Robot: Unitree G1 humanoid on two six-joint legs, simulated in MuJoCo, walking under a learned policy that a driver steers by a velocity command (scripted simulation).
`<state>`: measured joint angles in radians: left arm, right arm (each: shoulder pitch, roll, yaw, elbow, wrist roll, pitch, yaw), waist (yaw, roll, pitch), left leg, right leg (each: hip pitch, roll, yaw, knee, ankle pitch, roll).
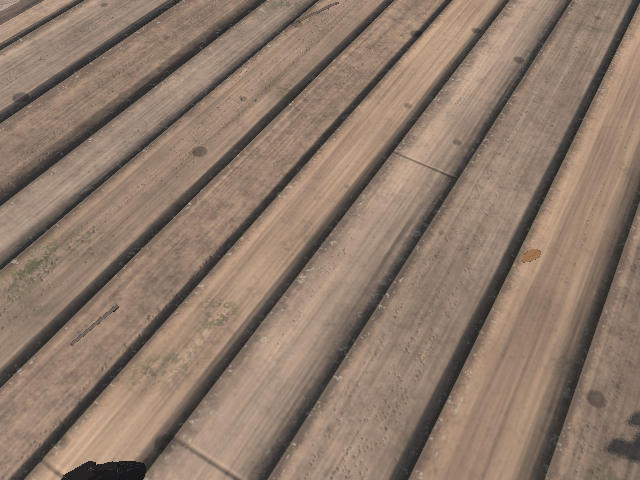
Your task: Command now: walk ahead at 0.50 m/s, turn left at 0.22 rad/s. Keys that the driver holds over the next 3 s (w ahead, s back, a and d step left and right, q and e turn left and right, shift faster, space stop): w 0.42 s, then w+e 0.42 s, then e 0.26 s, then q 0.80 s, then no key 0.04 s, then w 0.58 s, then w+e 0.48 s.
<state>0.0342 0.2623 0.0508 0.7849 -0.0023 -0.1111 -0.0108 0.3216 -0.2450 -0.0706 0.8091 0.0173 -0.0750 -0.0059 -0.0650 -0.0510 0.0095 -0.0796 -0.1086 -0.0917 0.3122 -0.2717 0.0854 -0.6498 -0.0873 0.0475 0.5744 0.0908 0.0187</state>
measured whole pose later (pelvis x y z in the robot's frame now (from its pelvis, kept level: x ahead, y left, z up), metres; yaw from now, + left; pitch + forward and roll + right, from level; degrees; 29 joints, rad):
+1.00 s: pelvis +0.53 -0.01 +0.00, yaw -14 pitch +2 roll +2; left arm 0.14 0.29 0.08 0.72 -0.01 -0.02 -0.03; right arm 0.29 -0.26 -0.08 0.86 -0.01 -0.08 -0.02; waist -0.06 -0.05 0.03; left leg -0.07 0.01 0.20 0.29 -0.24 0.01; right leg -0.68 -0.10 0.03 0.79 -0.04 0.01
